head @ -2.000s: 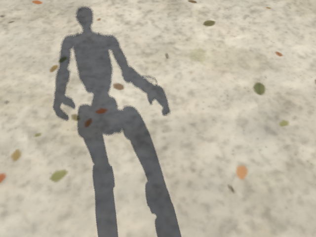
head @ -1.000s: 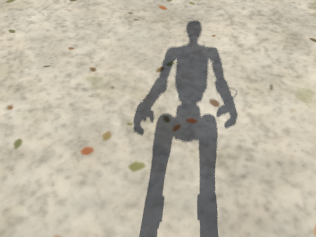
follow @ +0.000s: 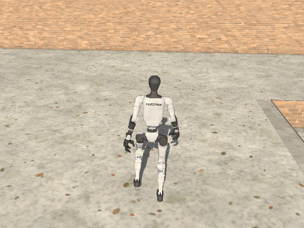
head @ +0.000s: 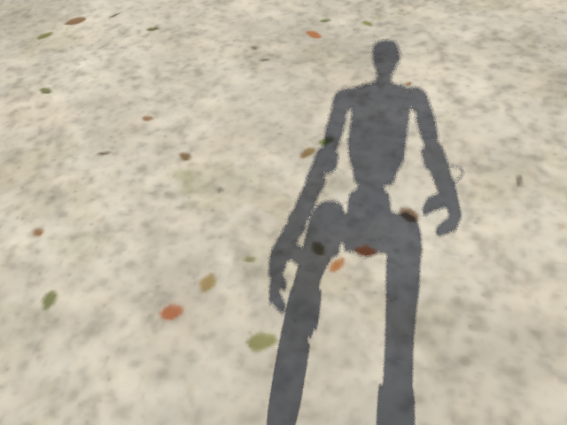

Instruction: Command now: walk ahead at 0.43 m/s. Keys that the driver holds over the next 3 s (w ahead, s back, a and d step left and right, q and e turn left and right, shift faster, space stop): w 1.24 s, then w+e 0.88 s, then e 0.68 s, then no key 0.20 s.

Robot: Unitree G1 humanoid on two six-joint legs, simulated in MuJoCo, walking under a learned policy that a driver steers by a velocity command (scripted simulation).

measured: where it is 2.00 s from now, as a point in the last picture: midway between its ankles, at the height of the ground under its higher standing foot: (336, 229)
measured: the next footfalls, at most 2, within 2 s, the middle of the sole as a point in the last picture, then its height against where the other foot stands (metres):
left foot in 0.26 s outside the picture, level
right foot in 0.78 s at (376, 382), level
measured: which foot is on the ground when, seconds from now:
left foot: up 0.00-0.24, down 0.26-0.80, up 0.82-1.00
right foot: down 0.00-0.26, up 0.28-0.76, down 0.78-1.00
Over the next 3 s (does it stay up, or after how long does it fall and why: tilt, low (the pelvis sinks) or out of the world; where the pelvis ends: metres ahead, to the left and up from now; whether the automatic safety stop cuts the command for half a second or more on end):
stays up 1.34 -0.17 0.00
